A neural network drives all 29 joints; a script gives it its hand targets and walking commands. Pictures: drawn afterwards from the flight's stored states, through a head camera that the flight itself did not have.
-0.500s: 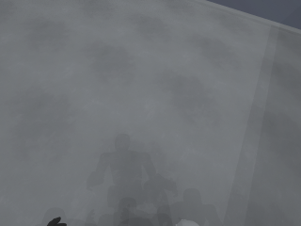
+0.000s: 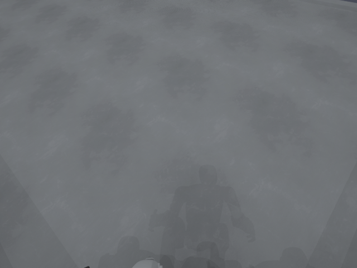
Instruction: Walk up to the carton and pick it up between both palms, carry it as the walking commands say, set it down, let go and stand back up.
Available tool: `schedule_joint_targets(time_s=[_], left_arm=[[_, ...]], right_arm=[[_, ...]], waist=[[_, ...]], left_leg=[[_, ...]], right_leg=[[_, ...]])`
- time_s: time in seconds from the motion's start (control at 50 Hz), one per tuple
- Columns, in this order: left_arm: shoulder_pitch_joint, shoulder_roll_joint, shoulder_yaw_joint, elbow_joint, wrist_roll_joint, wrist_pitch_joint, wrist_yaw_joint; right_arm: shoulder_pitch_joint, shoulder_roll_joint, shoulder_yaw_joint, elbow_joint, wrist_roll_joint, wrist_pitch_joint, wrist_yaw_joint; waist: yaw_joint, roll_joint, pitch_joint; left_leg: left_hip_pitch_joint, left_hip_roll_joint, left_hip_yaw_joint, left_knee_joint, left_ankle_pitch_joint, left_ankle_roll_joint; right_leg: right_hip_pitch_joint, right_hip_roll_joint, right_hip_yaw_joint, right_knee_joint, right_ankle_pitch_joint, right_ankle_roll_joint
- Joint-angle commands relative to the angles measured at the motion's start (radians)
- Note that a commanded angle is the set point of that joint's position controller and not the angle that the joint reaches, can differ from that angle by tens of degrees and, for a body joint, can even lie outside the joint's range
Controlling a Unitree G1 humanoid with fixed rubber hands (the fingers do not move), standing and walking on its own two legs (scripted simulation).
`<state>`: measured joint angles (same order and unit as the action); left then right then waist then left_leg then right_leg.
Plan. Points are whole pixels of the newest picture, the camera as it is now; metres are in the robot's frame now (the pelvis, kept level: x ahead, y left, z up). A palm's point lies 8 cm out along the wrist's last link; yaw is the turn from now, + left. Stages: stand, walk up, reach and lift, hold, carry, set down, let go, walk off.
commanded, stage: walk up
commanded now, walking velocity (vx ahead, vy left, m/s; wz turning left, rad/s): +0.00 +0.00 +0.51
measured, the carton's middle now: out of the picture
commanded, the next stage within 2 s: none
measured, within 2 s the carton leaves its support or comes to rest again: neither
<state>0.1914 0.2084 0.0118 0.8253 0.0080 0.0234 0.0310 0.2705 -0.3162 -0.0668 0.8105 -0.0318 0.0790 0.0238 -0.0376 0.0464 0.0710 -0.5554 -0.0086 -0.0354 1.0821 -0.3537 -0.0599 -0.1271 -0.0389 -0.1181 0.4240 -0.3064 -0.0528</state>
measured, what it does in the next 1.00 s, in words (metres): steps to the left, turning left: left foot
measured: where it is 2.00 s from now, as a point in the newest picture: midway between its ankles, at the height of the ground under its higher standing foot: outside the picture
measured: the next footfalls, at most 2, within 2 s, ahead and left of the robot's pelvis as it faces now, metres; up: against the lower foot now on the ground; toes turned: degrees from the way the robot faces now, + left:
left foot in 0.44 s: -0.03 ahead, +0.15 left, +0.00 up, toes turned +25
right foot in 1.40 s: +0.31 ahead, -0.04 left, +0.00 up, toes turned +36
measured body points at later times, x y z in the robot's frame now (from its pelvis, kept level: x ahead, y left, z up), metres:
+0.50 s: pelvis -0.05 +0.07 -0.02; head -0.02 +0.10 +0.43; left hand -0.14 +0.33 -0.17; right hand +0.21 -0.10 -0.12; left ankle -0.07 +0.13 -0.75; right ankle -0.05 -0.07 -0.72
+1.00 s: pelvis +0.01 +0.11 +0.01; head -0.02 +0.20 +0.45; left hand -0.02 +0.35 -0.18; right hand +0.06 -0.17 -0.07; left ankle -0.07 +0.13 -0.75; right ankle +0.10 -0.08 -0.60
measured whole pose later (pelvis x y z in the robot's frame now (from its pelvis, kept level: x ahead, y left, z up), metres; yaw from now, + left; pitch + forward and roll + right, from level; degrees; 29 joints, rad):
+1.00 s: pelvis +0.01 +0.11 +0.01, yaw +30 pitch +2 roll -9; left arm 0.15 0.26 0.04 0.95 0.10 0.10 -0.05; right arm 0.51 -0.18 -0.04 0.98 0.04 -0.03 -0.05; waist -0.07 -0.06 0.01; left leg -0.13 0.05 -0.12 0.37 -0.26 0.06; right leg -0.60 -0.01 -0.01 1.22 -0.20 0.05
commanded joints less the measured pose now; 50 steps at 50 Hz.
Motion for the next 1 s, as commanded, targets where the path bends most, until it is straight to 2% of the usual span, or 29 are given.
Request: schedule_joint_targets(time_s=[0.0,0.02,0.1,0.12,0.16,0.2,0.26,0.34,0.36,0.38,0.4,0.42,0.44,0.46,0.48,0.52,0.54,0.58,0.6,0.64,0.68,0.7,0.72,0.76,0.78,0.8,0.9,0.96,0.98], left_arm=[[0.042,0.143,0.045,-0.070,0.000,-0.039,0.008],[0.093,0.163,0.053,-0.058,0.003,-0.040,0.006],[0.159,0.195,0.070,-0.042,0.004,-0.032,0.010],[0.160,0.198,0.070,-0.047,0.007,-0.033,0.010],[0.171,0.207,0.073,-0.044,0.016,-0.027,0.010],[0.189,0.221,0.090,-0.027,0.013,-0.024,0.007],[0.165,0.229,0.089,0.000,0.019,-0.017,0.005],[0.130,0.218,0.084,0.006,0.023,0.000,-0.005],[0.102,0.210,0.074,0.015,0.021,0.003,-0.014],[0.102,0.195,0.064,-0.003,0.015,0.002,-0.023],[0.090,0.144,0.047,-0.043,0.016,0.000,-0.030],[0.098,0.114,0.035,-0.066,0.027,0.003,-0.028],[0.067,0.117,0.041,-0.066,0.035,0.012,-0.031],[0.027,0.112,0.035,-0.069,0.034,0.019,-0.034],[0.021,0.116,0.029,-0.044,0.059,0.027,-0.047],[0.098,0.132,0.041,0.015,0.104,0.051,-0.076],[0.094,0.129,0.050,0.001,0.083,0.055,-0.084],[0.109,0.123,0.056,0.012,0.073,0.052,-0.087],[0.114,0.123,0.054,0.035,0.073,0.053,-0.088],[0.124,0.107,0.053,0.047,0.071,0.048,-0.088],[0.068,0.099,0.051,0.042,0.082,0.055,-0.087],[0.038,0.076,0.044,0.029,0.081,0.059,-0.089],[0.033,0.077,0.046,0.030,0.093,0.061,-0.087],[0.009,0.082,0.045,0.049,0.098,0.065,-0.083],[0.028,0.080,0.041,0.052,0.101,0.062,-0.084],[0.005,0.071,0.042,0.054,0.103,0.064,-0.081],[-0.130,0.066,0.033,0.033,0.091,0.056,-0.075],[-0.158,0.046,0.024,0.014,0.073,0.051,-0.073],[-0.207,0.059,0.029,0.007,0.078,0.048,-0.070]], right_arm=[[-0.016,-0.037,-0.011,-0.085,0.017,-0.018,0.011],[-0.069,-0.022,-0.002,-0.103,0.017,-0.016,0.013],[-0.092,-0.010,0.001,-0.099,0.023,-0.012,0.015],[-0.117,-0.007,0.001,-0.096,0.018,-0.013,0.014],[-0.139,0.003,0.009,-0.115,0.024,-0.010,0.011],[-0.178,0.003,-0.016,-0.112,0.035,-0.011,0.015],[-0.207,0.011,-0.013,-0.121,0.039,-0.010,0.014],[-0.201,0.026,-0.005,-0.120,0.041,-0.024,0.015],[-0.159,0.013,-0.009,-0.104,0.038,-0.036,0.013],[-0.072,-0.031,-0.021,-0.080,0.033,-0.049,0.006],[-0.009,-0.105,-0.022,-0.048,0.020,-0.057,-0.005],[0.025,-0.177,-0.037,-0.048,0.025,-0.055,-0.012],[0.054,-0.180,-0.040,-0.028,0.038,-0.062,-0.020],[0.019,-0.140,-0.032,-0.037,0.037,-0.055,-0.031],[-0.021,-0.117,-0.028,-0.040,0.044,-0.062,-0.038],[0.011,-0.132,-0.031,-0.010,0.060,-0.059,-0.059],[0.006,-0.136,-0.030,0.009,0.054,-0.066,-0.061],[0.005,-0.115,-0.021,0.019,0.050,-0.088,-0.053],[0.006,-0.121,-0.023,0.023,0.053,-0.093,-0.054],[0.048,-0.114,-0.026,0.040,0.058,-0.105,-0.055],[0.087,-0.104,-0.027,0.045,0.064,-0.111,-0.051],[0.130,-0.096,-0.023,0.063,0.065,-0.107,-0.052],[0.163,-0.090,-0.025,0.077,0.074,-0.112,-0.057],[0.201,-0.076,-0.022,0.078,0.074,-0.110,-0.059],[0.182,-0.081,-0.021,0.080,0.081,-0.112,-0.063],[0.207,-0.076,-0.022,0.095,0.079,-0.114,-0.068],[0.365,-0.054,-0.015,0.159,0.068,-0.120,-0.085],[0.360,-0.057,-0.013,0.156,0.059,-0.122,-0.088],[0.373,-0.051,-0.010,0.155,0.057,-0.122,-0.087]], waist=[[0.029,-0.212,-0.059],[0.064,-0.228,-0.077],[0.091,-0.284,-0.087],[0.098,-0.247,-0.105],[0.106,-0.267,-0.095],[0.096,-0.214,-0.129],[0.096,-0.220,-0.139],[0.087,-0.226,-0.100],[0.052,-0.142,-0.128],[-0.002,-0.066,-0.185],[-0.022,0.115,-0.195],[-0.012,0.186,-0.197],[-0.007,0.087,-0.181],[-0.018,0.082,-0.125],[-0.015,0.017,-0.069],[-0.005,-0.047,-0.034],[0.017,-0.011,0.015],[0.032,0.047,0.018],[0.042,0.107,0.005],[0.047,0.132,-0.051],[0.029,0.119,-0.053],[0.025,0.167,-0.056],[0.019,0.182,-0.054],[0.001,0.171,-0.069],[0.024,0.230,-0.056],[0.013,0.242,-0.073],[-0.052,0.173,-0.087],[-0.045,0.187,-0.047],[-0.066,0.128,-0.067]], left_leg=[[-0.030,0.042,0.057,0.011,0.035,-0.009],[-0.049,0.041,0.061,-0.049,0.017,-0.009],[-0.036,0.023,0.091,-0.138,-0.019,-0.003],[-0.029,0.022,0.100,-0.143,-0.033,0.001],[0.011,0.005,0.110,-0.212,-0.054,-0.005],[0.068,0.028,0.132,-0.252,-0.041,0.007],[0.088,0.041,0.129,-0.312,-0.050,0.018],[0.167,0.034,0.147,-0.492,-0.017,0.038],[0.256,0.035,0.155,-0.606,0.076,0.046],[0.440,0.071,0.109,-0.691,0.183,0.071],[0.647,0.218,-0.116,-0.737,0.384,0.138],[0.669,0.397,-0.344,-0.678,0.638,0.208],[0.630,0.416,-0.344,-0.661,0.624,0.240],[0.507,0.398,-0.315,-0.728,0.385,0.269],[0.498,0.375,-0.340,-0.781,0.166,0.219],[0.448,0.391,-0.395,-0.870,-0.107,0.065],[0.401,0.346,-0.354,-0.885,-0.099,0.006],[0.361,0.270,-0.272,-0.867,0.077,-0.055],[0.399,0.252,-0.243,-0.850,0.201,-0.055],[0.448,0.217,-0.188,-0.810,0.335,-0.057],[0.438,0.218,-0.179,-0.811,0.310,-0.042],[0.454,0.217,-0.160,-0.786,0.408,-0.036],[0.460,0.222,-0.200,-0.799,0.414,-0.037],[0.495,0.222,-0.183,-0.781,0.466,-0.054],[0.487,0.214,-0.202,-0.771,0.519,-0.075],[0.538,0.228,-0.243,-0.774,0.560,-0.063],[0.667,0.254,-0.239,-0.713,0.765,-0.007],[0.649,0.275,-0.296,-0.708,0.897,0.013],[0.706,0.294,-0.312,-0.706,0.886,0.067]], right_leg=[[0.108,-0.231,0.062,-0.068,0.746,0.004],[0.180,-0.251,0.068,-0.061,0.783,0.006],[0.261,-0.272,0.034,-0.032,0.943,0.034],[0.275,-0.282,0.018,-0.032,0.939,0.029],[0.261,-0.279,0.005,-0.012,0.923,-0.005],[0.255,-0.329,0.023,-0.027,0.762,0.014],[0.214,-0.376,0.016,-0.025,0.630,-0.029],[0.119,-0.366,-0.052,0.027,0.501,0.001],[0.076,-0.350,-0.088,0.109,0.440,0.026],[-0.067,-0.304,-0.118,0.224,0.318,0.066],[-0.319,-0.200,-0.141,0.408,-0.086,0.098],[-0.485,-0.150,-0.077,0.593,-0.297,0.116],[-0.492,-0.165,-0.008,0.658,-0.289,0.120],[-0.476,-0.167,0.001,0.687,-0.243,0.126],[-0.549,-0.149,0.073,0.707,-0.133,0.112],[-0.573,-0.115,0.124,0.773,-0.022,0.102],[-0.562,-0.110,0.127,0.767,0.035,0.105],[-0.512,-0.081,0.132,0.770,0.110,0.102],[-0.527,-0.057,0.115,0.810,0.115,0.105],[-0.533,-0.034,0.124,0.838,0.147,0.102],[-0.534,-0.026,0.138,0.865,0.157,0.103],[-0.556,-0.011,0.121,0.870,0.135,0.104],[-0.559,-0.015,0.123,0.869,0.155,0.103],[-0.585,0.000,0.130,0.893,0.148,0.103],[-0.565,-0.002,0.143,0.880,0.146,0.091],[-0.596,0.010,0.140,0.886,0.124,0.093],[-0.681,0.004,0.146,0.801,0.098,0.095],[-0.703,0.007,0.145,0.759,0.097,0.101],[-0.731,0.000,0.150,0.732,0.065,0.111]])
